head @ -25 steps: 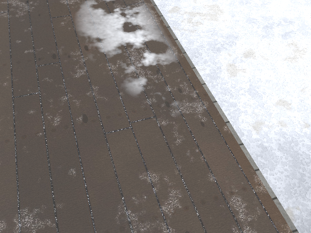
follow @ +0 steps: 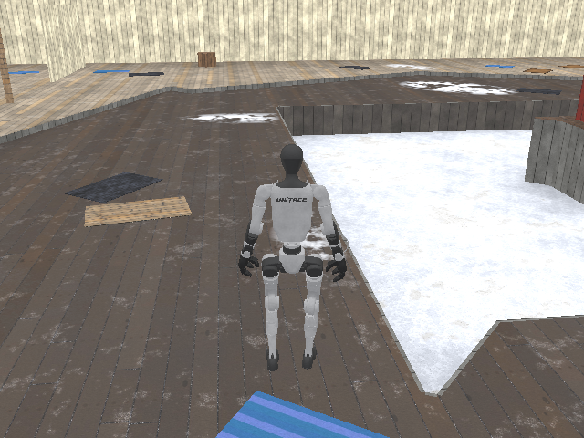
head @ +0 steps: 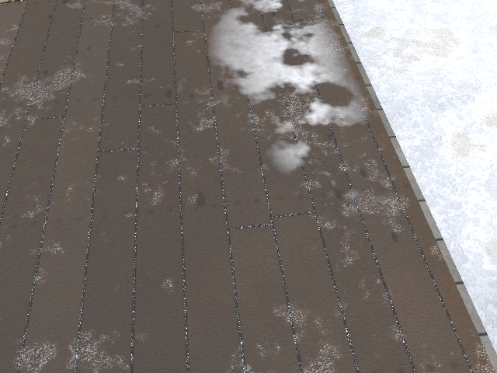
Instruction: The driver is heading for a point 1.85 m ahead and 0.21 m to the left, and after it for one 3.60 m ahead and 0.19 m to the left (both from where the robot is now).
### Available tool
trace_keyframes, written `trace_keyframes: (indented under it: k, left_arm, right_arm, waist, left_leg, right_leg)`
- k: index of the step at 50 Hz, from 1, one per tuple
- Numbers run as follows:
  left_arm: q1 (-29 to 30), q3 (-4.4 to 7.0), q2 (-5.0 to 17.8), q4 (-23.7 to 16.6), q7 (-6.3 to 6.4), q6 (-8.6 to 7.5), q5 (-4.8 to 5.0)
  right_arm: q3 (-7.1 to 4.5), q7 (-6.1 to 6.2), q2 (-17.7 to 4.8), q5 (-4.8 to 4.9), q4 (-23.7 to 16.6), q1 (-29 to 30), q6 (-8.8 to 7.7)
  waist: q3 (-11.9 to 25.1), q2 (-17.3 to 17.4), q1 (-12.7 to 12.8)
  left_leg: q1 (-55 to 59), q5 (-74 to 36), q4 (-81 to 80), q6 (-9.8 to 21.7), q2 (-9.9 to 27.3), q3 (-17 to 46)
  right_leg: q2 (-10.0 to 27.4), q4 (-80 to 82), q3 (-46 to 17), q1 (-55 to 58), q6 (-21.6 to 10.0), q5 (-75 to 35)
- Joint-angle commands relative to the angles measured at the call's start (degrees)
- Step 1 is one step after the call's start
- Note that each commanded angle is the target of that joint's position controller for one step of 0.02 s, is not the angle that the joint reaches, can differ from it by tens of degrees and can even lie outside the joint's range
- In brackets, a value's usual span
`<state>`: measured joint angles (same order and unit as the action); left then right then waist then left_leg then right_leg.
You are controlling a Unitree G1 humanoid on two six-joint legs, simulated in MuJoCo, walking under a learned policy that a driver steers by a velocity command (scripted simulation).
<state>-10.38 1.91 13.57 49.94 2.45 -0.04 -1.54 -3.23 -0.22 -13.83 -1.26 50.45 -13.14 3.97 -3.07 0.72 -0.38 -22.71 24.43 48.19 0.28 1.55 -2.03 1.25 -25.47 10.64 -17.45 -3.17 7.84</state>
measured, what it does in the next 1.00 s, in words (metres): steps on the spot, turning left: left foot, then right foot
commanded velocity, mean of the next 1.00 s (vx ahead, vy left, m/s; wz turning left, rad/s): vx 0.01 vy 0.00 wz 0.35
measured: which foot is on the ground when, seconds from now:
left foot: up 0.00-0.08, down 0.10-0.62, up 0.64-0.90, down 0.92-1.00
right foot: down 0.00-0.10, up 0.12-0.60, down 0.62-1.00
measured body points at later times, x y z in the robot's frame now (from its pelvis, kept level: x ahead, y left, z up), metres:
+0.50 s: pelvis -0.02 +0.02 +0.01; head +0.02 +0.04 +0.45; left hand +0.03 +0.32 -0.12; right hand +0.15 -0.23 -0.11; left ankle -0.01 +0.10 -0.74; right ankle +0.02 -0.11 -0.70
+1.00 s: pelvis -0.02 +0.00 +0.01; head -0.01 +0.00 +0.46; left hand -0.02 +0.27 -0.12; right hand +0.14 -0.23 -0.13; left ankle -0.09 +0.10 -0.74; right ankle +0.02 -0.09 -0.74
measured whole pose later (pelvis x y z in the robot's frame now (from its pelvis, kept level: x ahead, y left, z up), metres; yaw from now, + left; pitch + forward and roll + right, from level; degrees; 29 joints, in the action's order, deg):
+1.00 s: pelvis -0.02 +0.00 +0.01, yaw +20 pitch -2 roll +0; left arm -10.6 0.7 13.0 51.4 1.3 0.4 -0.6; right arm -1.7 1.4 -14.3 -0.6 54.8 -11.7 2.0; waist -3.1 0.2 0.3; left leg -5.8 14.4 22.3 0.5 -1.9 4.0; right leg -2.0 -23.7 -0.8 -9.6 -2.0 12.4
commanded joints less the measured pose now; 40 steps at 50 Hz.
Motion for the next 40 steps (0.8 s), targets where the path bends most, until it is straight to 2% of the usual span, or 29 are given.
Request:
trace_keyframes:
  k: [1, 3, 4, 5, 6, 7, 8, 9, 10, 11, 13, 17, 21, 27, 29, 30, 31, 32, 33, 34, 35, 36, 37, 40]
  left_arm:
    - [0.45, 2.38, 8.91, -2.94, -0.03, 0.26, -0.15]
    - [1.55, 2.91, 10.01, -3.11, 0.03, 0.84, 0.31]
    - [0.29, 3.08, 9.5, -2.66, -0.09, 1.27, 0.12]
    - [-2.39, 2.63, 6.34, -2.84, -0.64, 1.93, -0.02]
    - [2.55, 2.1, 4.91, -6.78, 0.25, 2.37, 0.5]
    - [5.29, 2.2, 6.1, -7.01, 0.38, 2.81, -0.08]
    - [3.27, 2.39, 5.87, -6.1, -0.16, 2.84, 0.72]
    - [1.36, 2.6, 6.37, -5.04, -0.61, 2.36, 1.02]
    - [0.23, 2.96, 7.23, -4.35, -0.9, 2.08, 0.15]
    - [-1.12, 3.12, 7.52, -3.63, -1.24, 2.08, -0.54]
    - [-0.63, 2.99, 6.66, -4.37, -1.22, 2.14, -0.01]
    - [2.27, 2.67, 6.38, -6.07, -0.64, 2.34, 0.5]
    - [3.45, 2.38, 6.54, -7.55, -0.44, 2.24, 0.86]
    - [0.33, 1.87, 6.41, -7.73, -0.15, 1.75, 1.56]
    - [-2.69, 1.56, 5.66, -6.97, 0.01, 1.37, 1.6]
    - [-4.47, 1.41, 5.4, -6.43, 0.23, 0.95, 1.27]
    - [-3.61, 1.79, 8.31, -6.88, 0.64, 0.47, 0.32]
    - [0.19, 1.92, 11.87, -8.88, 0.63, 0.24, -0.08]
    - [0.24, 2.2, 12.6, -8.24, 0.1, 0.25, -0.26]
    - [1.49, 1.32, 9.26, -8.19, -0.38, -0.04, 0.2]
    - [3.85, 0.71, 7.23, -8.07, -0.61, -0.25, 0.64]
    - [4.84, 0.5, 6.78, -8.15, -0.58, -0.28, 0.45]
    - [4.2, 0.39, 6.77, -7.56, -0.33, -0.43, 0.58]
    - [0.66, 0.4, 7.29, -5.34, -0.44, -0.38, 0.67]
  right_arm:
    - [-0.74, -0.64, -3.43, 0.14, -3.75, -2.66, -0.03]
    - [-0.83, -0.95, -3.47, 0.15, -3.62, -5.56, -0.53]
    - [-1.15, -0.95, -4.67, -0.04, -3.34, -6.86, -1.02]
    - [-1.95, -0.47, -8.93, -0.62, -4.36, -6.49, -1.66]
    - [-3.84, 0.09, -16.74, -0.45, -5.46, -6.39, -1.69]
    - [-3.65, 0.93, -13.99, -0.83, -4.74, -7.37, -1.63]
    - [-2.97, 1.35, -11.67, -0.15, -5.35, -3.61, -1.62]
    - [-2.67, 1.29, -10.56, -0.01, -6.59, 0.53, -1.45]
    - [-2.56, 1.24, -10.05, 0.46, -7.6, 2.24, -1.65]
    - [-2.25, 0.96, -8.72, 0.79, -8.15, 2.7, -1.77]
    - [-2.44, 0.56, -9.06, 1.05, -7.7, -0.3, -2.29]
    - [-3.0, 1.01, -10.27, 0.8, -7.08, -4.29, -2.44]
    - [-3.51, 0.85, -11.63, 0.42, -7.67, -4.55, -2.14]
    - [-2.98, 0.46, -10.96, -0.14, -7.99, -0.77, -1.82]
    - [-2.66, 0.54, -10.6, 0.28, -7.75, 1.24, -1.47]
    - [-2.29, 0.72, -9.92, 0.74, -7.73, 2.06, -1.38]
    - [-1.53, 0.81, -7.52, 0.9, -7.86, 0.61, -1.62]
    - [-0.67, 0.89, -4.38, 1.09, -7.91, -2.86, -1.96]
    - [-1.88, 1.37, -8.9, 0.25, -7.31, -0.62, -1.67]
    - [-2.19, 1.37, -9.68, 0.25, -6.57, -0.69, -1.49]
    - [-2.11, 1.09, -8.69, 0.36, -5.41, -1.13, -1.35]
    - [-1.99, 0.83, -8.16, 0.39, -4.59, -1.81, -1.22]
    - [-1.78, 0.53, -7.62, 0.18, -4.05, -2.11, -1.06]
    - [-0.67, 0.64, -5.59, 0.56, -2.81, -0.27, -1.0]
  waist:
    - [6.37, -7.76, -0.08]
    - [6.45, -6.11, -1.99]
    - [5.08, -2.28, -2.39]
    - [2.8, 11.33, -1.44]
    - [-2.02, 19.43, -2.86]
    - [-2.59, 10.0, -2.84]
    - [-1.92, 6.66, -0.09]
    - [-1.28, 4.91, 1.76]
    - [0.27, 5.96, 2.01]
    - [2.81, 4.43, 1.99]
    - [4.07, 4.19, 1.12]
    - [4.42, 5.43, -1.43]
    - [5.06, 5.65, -2.26]
    - [6.57, 6.49, -1.09]
    - [6.36, 5.84, 0.91]
    - [6.03, 4.75, 2.14]
    - [5.82, -1.49, 0.8]
    - [6.12, -11.42, -1.77]
    - [4.51, -11.52, 0.33]
    - [2.94, -7.09, -0.85]
    - [1.33, -6.16, -1.92]
    - [1.55, -7.46, -2.34]
    - [1.65, -9.06, -2.12]
    - [3.21, -8.48, -0.07]
  left_leg:
    - [5.53, 0.11, -4.38, 1.39, -0.51, -1.84]
    - [12.1, -4.29, -14.06, 3.27, -1.65, -2.87]
    - [14.98, -6.94, -21.41, 4.45, -1.24, 0.45]
    - [15.31, -4.97, -34.32, 6.95, 9.64, 17.32]
    - [9.4, -14.43, -38.32, 14.44, 21.13, 34.6]
    - [6.94, -15.98, -37.17, 15.78, 18.78, 30.39]
    - [6.0, -15.0, -35.64, 14.41, 14.68, 24.48]
    - [6.99, -15.01, -34.8, 12.26, 11.02, 20.91]
    - [9.47, -19.19, -33.62, 11.69, 9.23, 19.17]
    - [12.05, -22.09, -33.01, 11.43, 7.97, 17.93]
    - [15.29, -29.8, -31.03, 12.85, 8.72, 18.83]
    - [20.76, -30.53, -29.73, 13.45, 8.82, 22.39]
    - [19.72, -29.29, -28.87, 14.13, 8.6, 26.04]
    - [14.05, -33.2, -27.27, 12.04, 7.36, 27.32]
    - [11.49, -31.82, -25.75, 9.86, 5.81, 27.27]
    - [8.48, -27.03, -24.49, 7.51, 4.07, 26.66]
    - [4.31, -17.02, -20.27, 4.29, 0.52, 23.36]
    - [-2.11, -0.76, -12.09, 1.6, -8.0, 14.16]
    - [1.2, 7.91, -3.72, 0.98, -8.91, 10.18]
    - [2.7, 5.6, 0.95, 0.64, -7.64, 11.66]
    - [3.45, 2.4, 2.75, 0.07, -7.11, 11.51]
    - [3.66, 0.55, 3.41, -0.57, -7.18, 10.88]
    - [3.06, 0.06, 2.25, -1.2, -6.83, 10.29]
    - [4.8, 1.03, -6.76, -2.62, -5.27, 6.77]
  right_leg:
    - [16.88, 9.33, -12.14, 1.71, -9.27, 2.96]
    - [16.23, 5.29, -9.7, -1.03, -6.11, 4.31]
    - [14.61, 0.19, -7.14, -4.13, -2.73, 7.31]
    - [8.19, -13.91, -0.87, -10.68, 2.22, 17.44]
    - [-2.34, -22.42, -3.47, -20.0, 4.72, 27.06]
    - [0.08, -31.12, -10.2, -17.65, 4.65, 23.66]
    - [0.24, -32.92, -11.88, -16.41, 4.36, 18.43]
    - [0.1, -32.92, -12.34, -15.92, 4.05, 14.4]
    - [-0.47, -34.41, -11.93, -16.22, 3.87, 12.22]
    - [-0.85, -36.27, -11.9, -15.97, 4.02, 11.43]
    - [-0.83, -35.95, -12.23, -16.33, 4.83, 12.09]
    - [-0.96, -29.35, -13.13, -18.2, 5.89, 13.49]
    - [-1.98, -23.93, -13.65, -14.8, 5.57, 15.73]
    - [-3.54, -14.08, -12.28, -2.11, 3.25, 16.45]
    - [-4.04, -3.62, -11.51, 4.75, 2.12, 11.35]
    - [-3.2, 5.29, -12.05, 10.07, 1.43, 5.29]
    - [4.42, 11.12, -20.25, 13.59, -0.12, 5.92]
    - [17.22, 14.76, -34.82, 16.26, -4.2, -0.83]
    - [20.87, 12.54, -36.28, 6.29, -10.79, -7.12]
    - [17.96, 12.73, -33.2, 4.33, -11.34, -7.72]
    - [14.25, 12.2, -28.24, 3.06, -9.59, -7.5]
    - [11.09, 11.42, -24.59, 4.22, -7.75, -8.85]
    - [9.92, 10.45, -22.87, 6.4, -7.28, -12.5]
    - [8.9, 7.24, -20.99, 11.92, -7.35, -18.99]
